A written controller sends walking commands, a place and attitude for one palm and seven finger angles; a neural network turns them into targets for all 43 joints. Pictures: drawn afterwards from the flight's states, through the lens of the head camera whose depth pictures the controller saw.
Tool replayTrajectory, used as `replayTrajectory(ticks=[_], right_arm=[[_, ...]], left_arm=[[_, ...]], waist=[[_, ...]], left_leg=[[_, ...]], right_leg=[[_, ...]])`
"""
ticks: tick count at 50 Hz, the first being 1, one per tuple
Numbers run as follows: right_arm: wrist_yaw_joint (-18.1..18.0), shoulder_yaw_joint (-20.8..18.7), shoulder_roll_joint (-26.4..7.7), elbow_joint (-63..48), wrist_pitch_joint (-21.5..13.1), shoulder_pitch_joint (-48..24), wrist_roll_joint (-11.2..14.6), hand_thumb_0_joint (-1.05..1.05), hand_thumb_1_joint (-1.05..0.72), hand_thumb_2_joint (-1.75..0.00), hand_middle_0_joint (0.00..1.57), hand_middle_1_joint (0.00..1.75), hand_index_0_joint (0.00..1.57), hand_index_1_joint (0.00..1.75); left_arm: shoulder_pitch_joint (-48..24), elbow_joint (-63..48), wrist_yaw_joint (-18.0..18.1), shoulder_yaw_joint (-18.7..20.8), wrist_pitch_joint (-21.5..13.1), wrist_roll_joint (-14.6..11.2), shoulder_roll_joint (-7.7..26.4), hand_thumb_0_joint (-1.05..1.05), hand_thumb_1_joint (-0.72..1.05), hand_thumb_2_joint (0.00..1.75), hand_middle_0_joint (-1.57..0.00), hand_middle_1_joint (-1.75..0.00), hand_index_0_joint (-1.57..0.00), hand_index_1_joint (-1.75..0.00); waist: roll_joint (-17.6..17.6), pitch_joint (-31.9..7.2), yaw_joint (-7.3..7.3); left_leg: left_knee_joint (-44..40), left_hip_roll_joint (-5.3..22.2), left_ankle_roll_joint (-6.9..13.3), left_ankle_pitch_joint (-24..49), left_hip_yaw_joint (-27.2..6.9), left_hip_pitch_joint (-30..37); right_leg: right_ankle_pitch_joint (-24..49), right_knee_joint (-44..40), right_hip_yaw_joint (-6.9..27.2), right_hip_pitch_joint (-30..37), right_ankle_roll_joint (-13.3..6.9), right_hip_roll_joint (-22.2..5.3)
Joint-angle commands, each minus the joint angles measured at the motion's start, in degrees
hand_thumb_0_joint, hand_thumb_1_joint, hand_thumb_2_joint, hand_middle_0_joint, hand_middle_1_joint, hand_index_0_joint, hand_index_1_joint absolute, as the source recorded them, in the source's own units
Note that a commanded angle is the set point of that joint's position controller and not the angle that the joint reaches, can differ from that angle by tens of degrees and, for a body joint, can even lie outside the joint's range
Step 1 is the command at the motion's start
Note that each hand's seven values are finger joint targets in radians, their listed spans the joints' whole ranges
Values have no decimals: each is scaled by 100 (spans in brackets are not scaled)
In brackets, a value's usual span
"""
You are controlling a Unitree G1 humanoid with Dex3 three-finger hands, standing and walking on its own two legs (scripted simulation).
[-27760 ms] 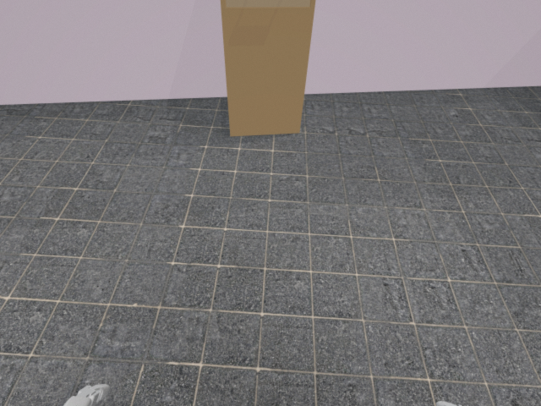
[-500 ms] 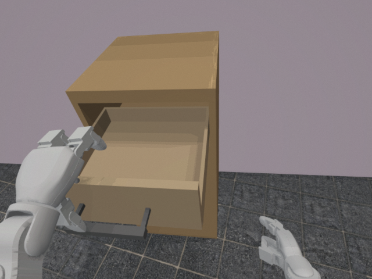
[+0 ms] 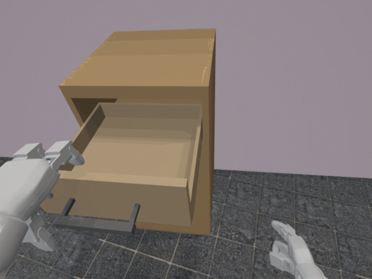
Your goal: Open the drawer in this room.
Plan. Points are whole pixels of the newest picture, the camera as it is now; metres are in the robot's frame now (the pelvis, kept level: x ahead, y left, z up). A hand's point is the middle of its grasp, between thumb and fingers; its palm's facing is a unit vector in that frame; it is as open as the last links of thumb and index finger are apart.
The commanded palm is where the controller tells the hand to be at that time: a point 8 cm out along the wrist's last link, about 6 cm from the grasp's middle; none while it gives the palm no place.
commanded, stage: draw the hand back to the body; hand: left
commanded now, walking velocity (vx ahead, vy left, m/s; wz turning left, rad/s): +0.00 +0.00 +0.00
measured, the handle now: (98, 215) +0.22 +0.24 +0.04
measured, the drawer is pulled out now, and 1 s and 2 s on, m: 0.29 0.29 0.29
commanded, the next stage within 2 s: step back with the hand held close in 1.28 s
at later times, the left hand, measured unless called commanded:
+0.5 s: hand (69, 182) +0.20 +0.23 +0.19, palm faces +0.38 -0.85 -0.38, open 13.4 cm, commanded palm +0.15 +0.27 +0.22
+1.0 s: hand (62, 170) +0.21 +0.23 +0.21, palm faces +0.40 -0.82 -0.41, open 9.3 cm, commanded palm +0.16 +0.28 +0.22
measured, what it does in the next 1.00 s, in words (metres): stands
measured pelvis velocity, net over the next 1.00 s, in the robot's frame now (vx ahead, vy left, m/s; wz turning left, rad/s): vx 0.03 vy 0.00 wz -0.01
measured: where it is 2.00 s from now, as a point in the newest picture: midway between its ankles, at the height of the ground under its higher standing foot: outside the picture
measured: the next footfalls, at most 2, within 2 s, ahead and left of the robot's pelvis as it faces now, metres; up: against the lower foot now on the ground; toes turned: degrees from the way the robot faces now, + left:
none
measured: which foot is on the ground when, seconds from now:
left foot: down 0.00-1.00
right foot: down 0.00-1.00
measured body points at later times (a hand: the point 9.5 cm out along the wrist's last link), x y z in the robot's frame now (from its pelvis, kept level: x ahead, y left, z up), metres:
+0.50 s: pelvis +0.02 +0.00 +0.00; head +0.00 -0.01 +0.45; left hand +0.17 +0.27 +0.21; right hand +0.21 -0.20 -0.07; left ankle +0.03 +0.09 -0.74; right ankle -0.02 -0.08 -0.74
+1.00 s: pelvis +0.03 +0.00 +0.00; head +0.01 -0.02 +0.45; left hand +0.18 +0.28 +0.23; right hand +0.22 -0.21 -0.08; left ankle +0.03 +0.09 -0.74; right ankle -0.02 -0.08 -0.74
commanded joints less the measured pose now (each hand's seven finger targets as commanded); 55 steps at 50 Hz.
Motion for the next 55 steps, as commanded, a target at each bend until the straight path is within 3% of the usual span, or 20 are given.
replayTrajectory(ticks=[1,2,6,7,12,14,15,16,17,18,19,21,22,23,26,33,36,42,48,55], right_arm=[[-76,-240,-547,-1190,-352,-1110,-27,0,-90,-90,20,30,20,30],[-57,-206,-525,-1223,-433,-1301,21,0,-90,-90,20,30,20,30],[-62,-248,-532,-1240,-322,-969,-52,0,-90,-90,20,30,20,30],[-35,-246,-497,-1211,-377,-1120,-10,0,-90,-90,20,30,20,30],[16,-351,-485,-1110,-371,-1013,23,0,-90,-90,20,30,20,30],[-10,-387,-523,-1128,-366,-831,15,0,-90,-90,20,30,20,30],[-140,-413,-162,-1085,-732,-258,-18,0,-90,-90,20,30,20,30],[-227,-417,-307,-937,-926,-243,-46,0,-90,-90,20,30,20,30],[-231,-362,-268,-923,-1067,-407,-51,0,-90,-90,20,30,20,30],[-278,-385,-274,-940,-1100,-329,-41,0,-90,-90,20,30,20,30],[-321,-384,-300,-959,-1205,-378,-45,0,-90,-90,20,30,20,30],[-385,-367,-297,-976,-1471,-382,-103,0,-90,-90,20,30,20,30],[-411,-333,-317,-874,-1578,-407,-130,0,-90,-90,20,30,20,30],[-396,-291,-225,-815,-1641,-326,-157,0,-90,-90,20,30,20,30],[-331,-287,-215,-704,-1729,-249,-124,0,-90,-90,20,30,20,30],[-212,-443,-224,-552,-1408,-159,-107,0,-90,-90,20,30,20,30],[-194,-495,-264,-691,-1311,-233,-74,0,-90,-90,20,30,20,30],[-263,-496,-277,-689,-1311,-281,-77,0,-90,-90,20,30,20,30],[-317,-480,-246,-563,-1243,-212,-90,0,-90,-90,20,30,20,30],[-298,-481,-268,-630,-1200,-285,-91,0,-90,-90,20,30,20,30]], left_arm=[[-181,-1378,201,782,-243,-29,1195,0,-50,30,-30,-120,-30,-120],[-74,-1445,237,898,-249,-94,1202,0,-50,30,-30,-120,-30,-120],[288,-1476,475,1348,-432,-35,1456,0,-50,30,-30,-120,-30,-120],[329,-1449,545,1527,-416,-116,1504,0,-50,30,-30,-120,-30,-120],[219,-961,599,1525,-474,-327,1306,0,-50,30,-30,-120,-30,-120],[268,-807,525,1439,-475,-413,1288,0,-50,30,-30,-120,-30,-120],[-420,-661,757,1100,-954,-3989,-902,0,-47,32,-30,-118,-30,-118],[35,-366,929,1340,-1147,-4019,-377,0,-43,33,-29,-115,-29,-115],[256,-344,963,1193,-1223,-4070,-618,0,-40,34,-29,-113,-29,-113],[261,-713,1011,1232,-1362,-4357,-683,0,-36,36,-29,-111,-29,-111],[-78,-1189,1070,1267,-1505,-4447,-533,0,-32,37,-29,-109,-29,-109],[-306,-1883,1208,1281,-1775,-4471,-407,0,-26,40,-28,-104,-28,-104],[-264,-1967,1285,1363,-1810,-4459,-293,0,-22,42,-28,-102,-28,-102],[-82,-1919,1291,1136,-1848,-4445,-569,0,-18,43,-28,-100,-28,-100],[-104,-1891,1314,1247,-1857,-4452,-506,0,-8,48,-27,-93,-27,-93],[418,-839,1114,1368,-1782,-4597,-872,0,17,58,-25,-77,-25,-77],[358,-1147,1056,1392,-1796,-4625,-785,0,27,63,-25,-70,-25,-70],[154,-1608,1138,1534,-1818,-4571,-499,0,48,72,-23,-57,-23,-57],[-44,-1041,1203,1511,-1745,-4560,-606,0,69,81,-22,-43,-22,-43],[-6,-916,1151,1353,-1729,-4609,-749,0,90,90,-20,-30,-20,-30]], waist=[[-414,-638,-4],[-172,-543,1],[-442,-621,84],[-244,-571,97],[-172,-389,17],[-475,-495,-19],[-754,-11,-693],[-1082,-32,-536],[-844,75,-489],[-1147,-231,-450],[-1066,-417,-431],[-564,-721,-336],[-115,-634,-292],[40,-497,-306],[492,-227,-289],[-407,-99,-327],[-663,-487,-323],[-333,-756,-342],[-335,-151,-414],[-474,-236,-361]], left_leg=[[-133,154,-64,936,-94,769],[-114,163,-78,890,-133,724],[4,174,-92,991,-51,659],[13,158,-109,924,-83,630],[39,140,-107,813,-79,593],[36,161,-66,818,-43,556],[-94,353,-5,374,-2,1091],[-236,465,-35,123,-130,1065],[-324,432,-64,31,-198,1018],[-382,415,-44,188,-169,1075],[-399,404,-34,288,-154,1111],[-427,373,-36,481,-120,1172],[-457,365,-66,528,-131,1100],[-516,347,-83,611,-163,1005],[-602,405,-195,898,-238,873],[-549,481,-228,1449,-185,831],[-497,495,-197,1687,-164,985],[-427,448,-191,1714,-100,1144],[-509,391,-162,1154,-124,1011],[-566,386,-114,1006,-142,1037]], right_leg=[[891,-643,327,-704,288,-423],[907,-667,458,-757,227,-361],[1065,-559,344,-758,260,-447],[1064,-580,463,-770,207,-379],[843,-575,411,-977,221,-342],[868,-521,257,-934,305,-420],[802,-660,40,-974,175,-326],[494,-628,124,-969,179,-356],[352,-644,146,-978,140,-305],[475,-704,57,-775,184,-390],[528,-687,117,-648,214,-449],[672,-655,197,-480,194,-512],[682,-668,247,-460,154,-500],[744,-638,162,-461,126,-504],[910,-558,125,-414,57,-477],[1414,-525,-29,-377,103,-403],[1702,-458,27,-239,142,-457],[1801,-565,128,-217,151,-489],[1336,-767,87,-533,154,-461],[1216,-791,125,-442,166,-473]])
